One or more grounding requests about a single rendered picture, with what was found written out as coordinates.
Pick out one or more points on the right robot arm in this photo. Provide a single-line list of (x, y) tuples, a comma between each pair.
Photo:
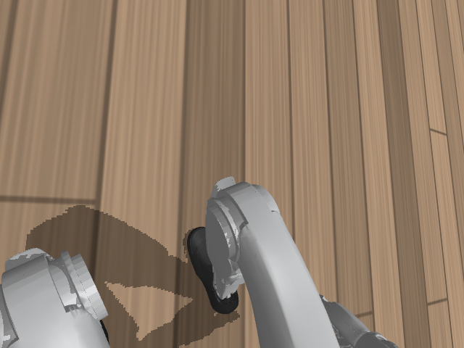
[(374, 340)]

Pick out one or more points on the right robot foot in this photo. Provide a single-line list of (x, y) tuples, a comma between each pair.
[(197, 250)]

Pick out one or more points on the right robot hand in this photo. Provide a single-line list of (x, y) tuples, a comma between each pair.
[(344, 323)]

